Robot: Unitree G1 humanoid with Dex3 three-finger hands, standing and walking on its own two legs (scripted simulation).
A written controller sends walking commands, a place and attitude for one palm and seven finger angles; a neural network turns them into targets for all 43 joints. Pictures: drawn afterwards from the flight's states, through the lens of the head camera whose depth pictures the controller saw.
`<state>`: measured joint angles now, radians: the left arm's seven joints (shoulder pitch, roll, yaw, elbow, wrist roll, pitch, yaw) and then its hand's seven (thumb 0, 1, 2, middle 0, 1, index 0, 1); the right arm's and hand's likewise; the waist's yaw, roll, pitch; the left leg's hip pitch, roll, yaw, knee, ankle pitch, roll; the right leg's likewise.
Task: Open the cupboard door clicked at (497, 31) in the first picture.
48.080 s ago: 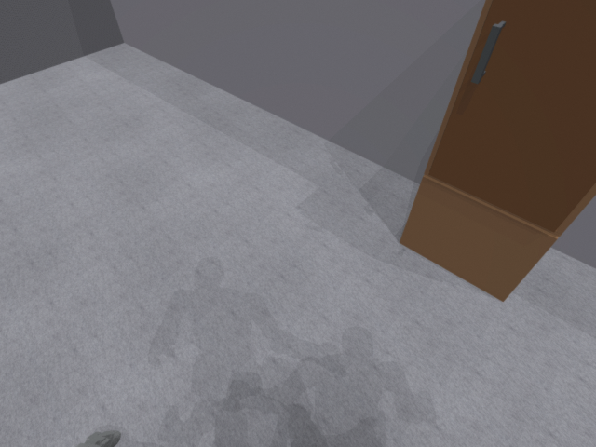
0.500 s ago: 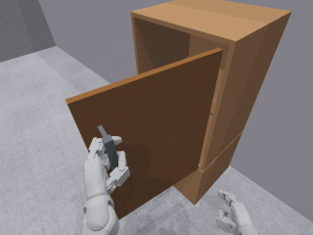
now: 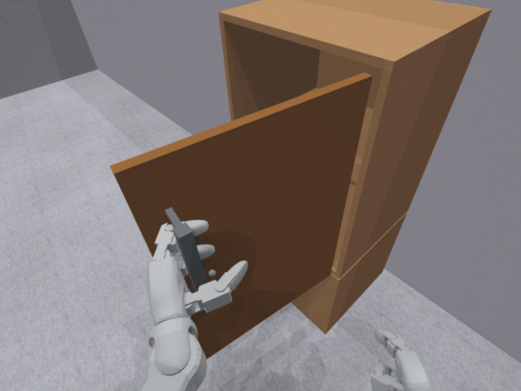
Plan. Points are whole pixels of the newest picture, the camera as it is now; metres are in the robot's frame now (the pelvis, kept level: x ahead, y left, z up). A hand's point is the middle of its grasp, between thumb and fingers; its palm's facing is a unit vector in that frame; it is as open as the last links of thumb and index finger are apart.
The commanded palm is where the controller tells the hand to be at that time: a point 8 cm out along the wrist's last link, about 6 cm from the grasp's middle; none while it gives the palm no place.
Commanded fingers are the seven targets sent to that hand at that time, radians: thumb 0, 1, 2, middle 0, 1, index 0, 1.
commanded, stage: open thumb and fingers to let go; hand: left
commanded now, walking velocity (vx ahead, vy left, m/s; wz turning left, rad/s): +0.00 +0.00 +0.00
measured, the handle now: (186, 252) +0.28 +0.13 +0.11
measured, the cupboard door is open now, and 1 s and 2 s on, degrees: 81 86 83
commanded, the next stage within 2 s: slide the hand sideways off the handle in 0.44 s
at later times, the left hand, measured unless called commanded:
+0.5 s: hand (207, 275) +0.24 +0.09 +0.11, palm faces +0.25 -0.97 +0.01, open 14.6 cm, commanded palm +0.19 +0.12 +0.11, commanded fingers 0.00 -0.50 0.30 -0.15 -0.30 -0.15 -0.30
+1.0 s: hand (214, 304) +0.20 +0.08 +0.11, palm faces -0.14 -0.99 +0.01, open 15.9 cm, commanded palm +0.17 +0.14 +0.11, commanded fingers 0.00 -0.50 0.30 -0.15 -0.30 -0.15 -0.30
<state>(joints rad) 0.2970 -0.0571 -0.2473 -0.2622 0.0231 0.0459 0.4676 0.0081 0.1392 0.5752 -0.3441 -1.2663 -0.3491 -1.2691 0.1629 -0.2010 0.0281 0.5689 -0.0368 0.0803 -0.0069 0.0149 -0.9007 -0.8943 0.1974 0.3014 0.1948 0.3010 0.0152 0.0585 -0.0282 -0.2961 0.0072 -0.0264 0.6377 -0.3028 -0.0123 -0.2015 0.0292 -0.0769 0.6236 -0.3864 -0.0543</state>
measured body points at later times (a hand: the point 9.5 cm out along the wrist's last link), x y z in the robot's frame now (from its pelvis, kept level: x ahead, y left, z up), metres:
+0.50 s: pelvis +0.00 +0.02 -0.01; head -0.02 +0.01 +0.44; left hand +0.23 +0.14 +0.11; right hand +0.20 -0.17 -0.08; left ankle +0.03 +0.13 -0.72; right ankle -0.03 -0.08 -0.72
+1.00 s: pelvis -0.02 +0.02 +0.00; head -0.04 +0.01 +0.45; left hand +0.20 +0.13 +0.11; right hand +0.16 -0.19 -0.07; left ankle +0.03 +0.13 -0.72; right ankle -0.03 -0.08 -0.72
